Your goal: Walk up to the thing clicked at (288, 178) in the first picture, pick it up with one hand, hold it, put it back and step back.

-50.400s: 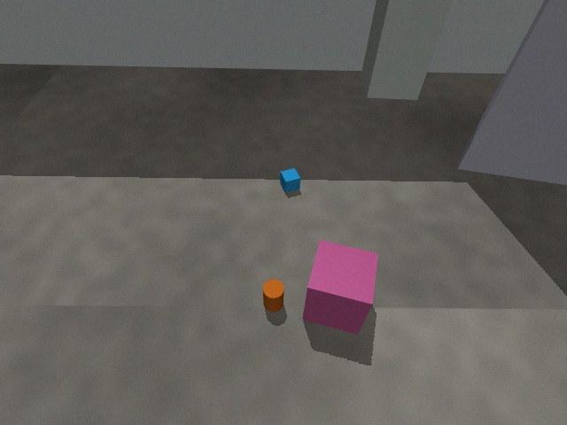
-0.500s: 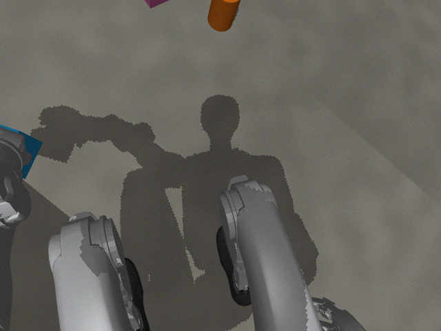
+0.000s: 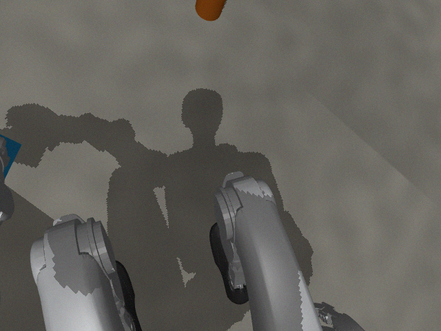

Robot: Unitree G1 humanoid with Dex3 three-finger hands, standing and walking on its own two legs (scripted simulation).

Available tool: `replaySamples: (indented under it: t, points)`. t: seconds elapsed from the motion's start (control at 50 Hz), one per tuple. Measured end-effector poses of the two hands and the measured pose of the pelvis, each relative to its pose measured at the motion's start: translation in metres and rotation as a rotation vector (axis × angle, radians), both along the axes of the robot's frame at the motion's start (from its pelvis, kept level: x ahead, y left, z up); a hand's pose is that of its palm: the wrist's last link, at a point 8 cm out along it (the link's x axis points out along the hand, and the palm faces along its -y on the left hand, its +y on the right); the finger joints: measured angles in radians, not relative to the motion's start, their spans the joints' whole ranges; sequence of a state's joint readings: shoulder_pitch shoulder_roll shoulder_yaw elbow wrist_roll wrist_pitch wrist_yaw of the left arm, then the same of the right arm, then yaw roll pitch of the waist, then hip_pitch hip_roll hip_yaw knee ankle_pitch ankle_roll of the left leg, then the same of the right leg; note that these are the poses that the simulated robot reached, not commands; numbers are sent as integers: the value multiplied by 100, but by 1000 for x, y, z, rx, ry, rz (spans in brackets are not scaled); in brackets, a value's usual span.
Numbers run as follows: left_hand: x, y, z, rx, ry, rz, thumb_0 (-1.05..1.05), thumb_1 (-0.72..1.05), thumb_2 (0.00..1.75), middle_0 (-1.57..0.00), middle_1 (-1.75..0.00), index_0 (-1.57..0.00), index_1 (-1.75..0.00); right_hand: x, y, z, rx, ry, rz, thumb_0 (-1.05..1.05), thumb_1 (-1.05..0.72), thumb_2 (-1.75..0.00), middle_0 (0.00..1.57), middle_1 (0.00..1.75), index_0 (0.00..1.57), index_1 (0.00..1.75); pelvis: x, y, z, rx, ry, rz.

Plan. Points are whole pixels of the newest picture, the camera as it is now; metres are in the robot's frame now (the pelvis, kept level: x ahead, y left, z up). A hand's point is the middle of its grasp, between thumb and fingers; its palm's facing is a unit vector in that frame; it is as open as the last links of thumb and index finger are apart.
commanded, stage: lower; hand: left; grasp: from above
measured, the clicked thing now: out of the picture +0.46 +0.32 -0.19
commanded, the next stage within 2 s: rest in 0.14 s
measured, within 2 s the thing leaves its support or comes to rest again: neither
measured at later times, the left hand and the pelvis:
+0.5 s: hand out of the picture +0.46 +0.31 -0.20, palm faces -0.17 -0.41 -0.90, open 10.4 cm; pelvis +0.00 +0.00 -0.01, yaw -3 degrees
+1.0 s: hand out of the picture +0.45 +0.31 -0.24, palm faces -0.16 -0.42 -0.89, open 10.4 cm; pelvis +0.00 +0.01 -0.01, yaw -5 degrees
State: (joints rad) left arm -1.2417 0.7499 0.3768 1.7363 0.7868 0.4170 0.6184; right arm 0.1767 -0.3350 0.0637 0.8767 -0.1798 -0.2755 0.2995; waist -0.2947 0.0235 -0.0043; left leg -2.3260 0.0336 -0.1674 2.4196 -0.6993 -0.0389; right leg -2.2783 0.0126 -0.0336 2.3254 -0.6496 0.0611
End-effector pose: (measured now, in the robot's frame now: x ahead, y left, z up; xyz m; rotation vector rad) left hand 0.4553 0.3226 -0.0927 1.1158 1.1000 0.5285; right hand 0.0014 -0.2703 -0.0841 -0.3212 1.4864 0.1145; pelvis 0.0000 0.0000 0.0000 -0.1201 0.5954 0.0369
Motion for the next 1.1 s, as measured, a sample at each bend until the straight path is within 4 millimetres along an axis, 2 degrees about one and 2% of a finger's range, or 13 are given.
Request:
replaySamples:
  t: [0.16,0.28,0.42,0.82,1.1]
  points:
    - [-7,-5,-24,-2,25,15,-3,-7,48,-71,-49,-74,-48,-9,2,3,6,34,22,0,-92,-90,19,30,20,30,-1,-1,-4,-7,-15,-5]
    - [-2,-7,-39,-6,7,23,-3,-6,47,-70,-49,-73,-48,-15,3,7,8,64,43,0,-92,-90,19,30,20,30,-2,0,-6,-20,-29,-11]
    - [3,-8,-47,5,4,20,-3,-6,47,-70,-49,-73,-48,-20,7,11,20,83,52,0,-92,-90,19,30,20,30,-2,3,-8,-37,-42,-18]
    - [-7,-2,-78,-5,19,47,-3,-4,46,-68,-51,-71,-50,-28,22,30,40,93,91,0,-92,-90,19,30,19,30,-5,8,-9,-79,-85,-28]
    - [2,-8,-94,-14,12,38,-2,-3,46,-67,-53,-70,-50,-35,27,41,46,121,98,0,-92,-90,19,30,19,30,-5,10,-8,-98,-96,-37]
